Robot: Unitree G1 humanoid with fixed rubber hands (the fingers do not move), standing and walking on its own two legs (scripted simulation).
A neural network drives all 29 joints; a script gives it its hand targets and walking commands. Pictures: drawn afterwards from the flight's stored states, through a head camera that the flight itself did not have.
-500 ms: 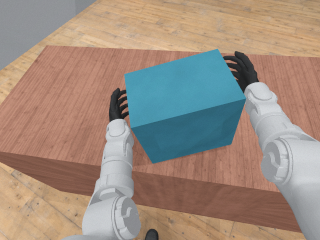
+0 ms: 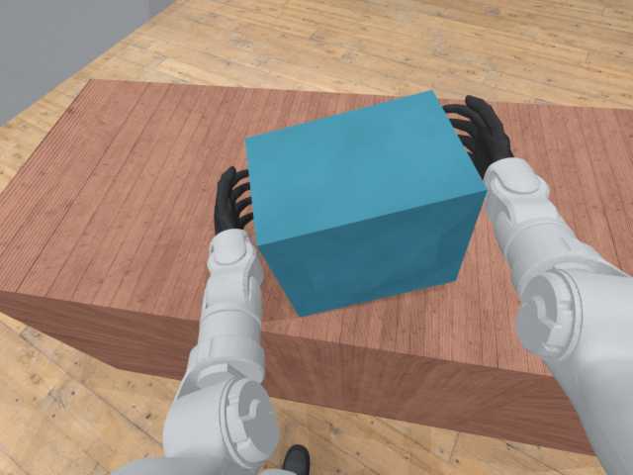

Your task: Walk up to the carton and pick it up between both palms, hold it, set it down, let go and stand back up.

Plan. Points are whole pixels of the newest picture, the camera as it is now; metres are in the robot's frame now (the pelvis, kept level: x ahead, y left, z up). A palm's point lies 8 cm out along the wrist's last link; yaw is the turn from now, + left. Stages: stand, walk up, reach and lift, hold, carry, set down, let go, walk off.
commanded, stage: set down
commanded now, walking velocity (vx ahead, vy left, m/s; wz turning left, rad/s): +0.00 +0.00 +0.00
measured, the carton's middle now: (359, 215) +0.44 +0.08 +0.01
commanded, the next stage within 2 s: none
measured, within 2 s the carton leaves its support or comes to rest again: rests again in 0.38 s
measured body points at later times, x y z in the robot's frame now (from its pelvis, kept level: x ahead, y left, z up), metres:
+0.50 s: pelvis +0.00 +0.00 +0.00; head +0.08 +0.00 +0.44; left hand +0.37 +0.23 +0.05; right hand +0.51 -0.08 +0.09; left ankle +0.03 +0.16 -0.74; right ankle -0.05 -0.09 -0.74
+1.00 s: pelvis +0.00 +0.00 +0.00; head +0.09 +0.00 +0.44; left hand +0.38 +0.23 +0.05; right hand +0.51 -0.09 +0.08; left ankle +0.03 +0.16 -0.74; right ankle -0.05 -0.09 -0.74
